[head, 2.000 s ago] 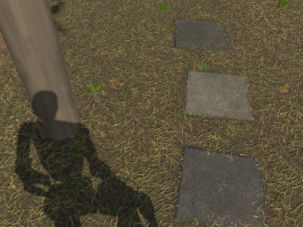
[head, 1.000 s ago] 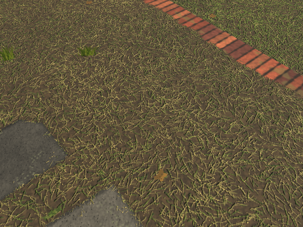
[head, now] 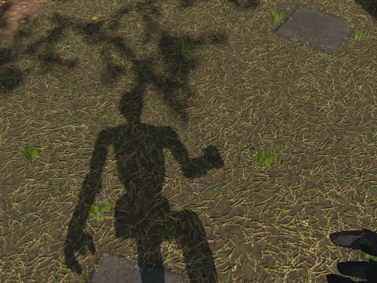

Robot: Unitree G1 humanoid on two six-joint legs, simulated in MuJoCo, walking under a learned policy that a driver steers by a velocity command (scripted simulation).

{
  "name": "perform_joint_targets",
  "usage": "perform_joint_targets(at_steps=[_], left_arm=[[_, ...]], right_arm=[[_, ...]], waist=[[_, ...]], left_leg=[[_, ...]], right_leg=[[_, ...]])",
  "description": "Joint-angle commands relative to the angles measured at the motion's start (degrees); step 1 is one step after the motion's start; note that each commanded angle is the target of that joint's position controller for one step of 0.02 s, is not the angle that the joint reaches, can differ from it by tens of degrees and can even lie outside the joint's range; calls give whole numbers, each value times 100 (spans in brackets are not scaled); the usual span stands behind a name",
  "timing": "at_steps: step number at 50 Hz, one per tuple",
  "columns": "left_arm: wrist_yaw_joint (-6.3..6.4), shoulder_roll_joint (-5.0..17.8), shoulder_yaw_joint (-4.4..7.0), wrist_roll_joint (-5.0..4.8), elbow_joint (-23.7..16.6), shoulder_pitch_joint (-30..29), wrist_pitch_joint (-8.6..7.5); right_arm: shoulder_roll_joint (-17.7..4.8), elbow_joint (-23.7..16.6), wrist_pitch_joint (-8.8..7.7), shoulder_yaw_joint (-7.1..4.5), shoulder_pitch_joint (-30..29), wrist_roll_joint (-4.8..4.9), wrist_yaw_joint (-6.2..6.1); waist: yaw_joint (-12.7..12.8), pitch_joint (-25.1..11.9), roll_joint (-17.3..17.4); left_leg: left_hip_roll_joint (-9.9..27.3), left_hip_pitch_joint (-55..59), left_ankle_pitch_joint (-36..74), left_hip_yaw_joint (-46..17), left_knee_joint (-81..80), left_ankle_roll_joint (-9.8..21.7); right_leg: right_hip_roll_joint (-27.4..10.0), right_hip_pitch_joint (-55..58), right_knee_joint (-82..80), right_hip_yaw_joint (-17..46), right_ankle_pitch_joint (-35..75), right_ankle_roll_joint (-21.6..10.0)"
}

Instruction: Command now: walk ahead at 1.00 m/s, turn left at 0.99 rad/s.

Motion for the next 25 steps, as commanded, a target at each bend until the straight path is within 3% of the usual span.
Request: perform_joint_targets(at_steps=[1, 3, 4, 5, 6, 7, 8, 9, 10, 11, 12, 14, 15, 17, 18, 20, 21, 23, 25], left_arm=[[27, 614, 41, 20, -452, -581, -158], [114, 870, 109, -12, -404, -354, -59], [166, 1040, 161, 6, -457, -429, 44], [205, 1192, 208, 29, -525, -619, 155], [196, 1187, 191, 44, -644, -831, 211], [119, 899, 161, 83, -630, -789, 229], [65, 146, -35, 4, -1089, -141, 192], [67, 530, -23, -101, -1372, -722, 86], [76, 558, -43, -182, -1370, -1100, 47], [62, 479, -78, -172, -1238, -1116, 56], [21, 352, -113, -106, -1116, -1072, 137], [-103, 154, -126, -49, -853, -714, 400], [-165, 79, -126, -60, -846, -802, 472], [-213, 44, -114, -124, -961, -1499, 508], [-237, -71, -148, -154, -1074, -1737, 488], [-297, -115, -178, -183, -1111, -2106, 415], [-335, -170, -208, -184, -1151, -2294, 384], [-393, -195, -238, -184, -1199, -2563, 346], [-408, 18, -188, -135, -1103, -2341, 360]], right_arm=[[81, -405, -53, 119, -391, 20, 113], [-69, -267, -83, 67, -201, -9, 62], [-231, -109, -102, -1, 290, 14, 10], [-442, 149, -126, -113, 1230, 20, -44], [-627, 608, -171, -252, 2537, -22, -141], [-836, 874, -152, -411, 2779, 1, -299], [-1436, 649, -90, -491, 2121, -117, -377], [-1316, 480, -44, -527, 2469, -30, -442], [-1109, 623, -108, -494, 2295, -43, -516], [-788, 739, -214, -405, 2113, -47, -544], [-577, 806, -352, -327, 1943, -73, -553], [-258, 953, -591, -200, 1859, -12, -546], [-223, 1048, -672, -190, 1867, 25, -514], [-115, 1178, -793, -164, 2046, 47, -420], [-163, 1208, -833, -170, 2092, 64, -385], [-73, 1246, -895, -122, 2098, 101, -374], [-106, 1272, -923, -107, 2182, 123, -391], [-213, 1378, -966, -86, 2381, 145, -474], [-479, 1390, -911, -127, 2357, 110, -628]], waist=[[-456, 801, -603], [-632, 476, -774], [-934, 124, -905], [-1439, -356, -983], [-1930, -858, -949], [-1808, -829, -277], [-734, -1294, 996], [-1232, -2112, 320], [-1104, -1141, -176], [-816, -347, -650], [-566, -87, -914], [-182, 224, -831], [-130, 382, -623], [-330, 732, -477], [-377, 724, -236], [-463, 683, -272], [-522, 644, -271], [-589, 589, -224], [-383, 229, 94]], left_leg=[[-172, 990, 325, 581, -1198, 270], [-634, 1560, 16, 944, -1506, 465], [-821, 2117, -259, 932, -1586, 555], [-992, 3129, -514, 818, -1596, 692], [-1008, 4786, -597, 265, -2051, 918], [-562, 5929, -921, -632, -2502, 1055], [1028, 7066, -357, -3210, -2722, 1465], [1409, 7255, -1399, -4397, -3888, 1790], [1446, 6414, -1714, -4065, -4394, 1610], [1319, 5285, -1479, -3440, -4563, 1384], [1138, 4414, -1127, -2896, -4650, 1208], [866, 3372, -790, -1909, -5005, 889], [749, 3200, -718, -1530, -5172, 737], [347, 3252, 545, -589, -5386, 292], [231, 3332, 1034, -246, -5457, 142], [-38, 3526, 2077, 430, -5520, -122], [21, 3689, 2480, 585, -5595, -200], [197, 4249, 3731, 783, -5636, -360], [385, 5098, 5754, 961, -5020, -553]], right_leg=[[-1147, -1008, -622, -163, 4769, -185], [-1231, -358, 115, -267, 7215, -126], [-1346, -199, 822, -229, 7862, -138], [-1503, -355, 2019, -142, 8323, -220], [-1539, -1174, 3576, 41, 7687, -380], [-815, -2541, 5662, 56, 3084, -356], [-170, -4454, 7720, 497, -1096, -208], [-124, -5053, 8058, 1544, -486, -274], [-344, -5401, 7836, 1561, -82, -318], [-571, -5163, 7341, 1586, 130, -357], [-702, -4691, 6966, 1748, 150, -365], [-841, -4017, 6281, 2013, 212, -313], [-882, -4098, 5927, 2023, 314, -301], [-787, -4452, 5213, 1830, 1000, -404], [-725, -4489, 4688, 1677, 1471, -464], [-527, -4242, 3816, 1202, 2323, -609], [-455, -4094, 3378, 991, 2666, -689], [-211, -3812, 2664, 660, 3152, -869], [208, -3473, 2370, 380, 2927, -1012]])
Keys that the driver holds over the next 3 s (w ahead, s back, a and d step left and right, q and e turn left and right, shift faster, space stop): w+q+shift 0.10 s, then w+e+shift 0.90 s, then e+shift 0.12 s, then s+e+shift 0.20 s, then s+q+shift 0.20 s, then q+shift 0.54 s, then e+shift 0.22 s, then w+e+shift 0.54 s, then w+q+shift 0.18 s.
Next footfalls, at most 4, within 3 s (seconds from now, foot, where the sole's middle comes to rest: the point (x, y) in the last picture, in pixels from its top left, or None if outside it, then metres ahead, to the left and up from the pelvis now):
0.14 left None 0.31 0.05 -0.76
0.58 right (217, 213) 0.75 -0.01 -0.76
1.00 left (198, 126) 1.20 0.09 -0.76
1.36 right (268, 112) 1.31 -0.24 -0.76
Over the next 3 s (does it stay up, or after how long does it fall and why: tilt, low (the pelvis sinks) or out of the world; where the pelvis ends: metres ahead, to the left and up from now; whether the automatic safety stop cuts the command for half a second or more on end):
stays up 1.52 -0.28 -0.02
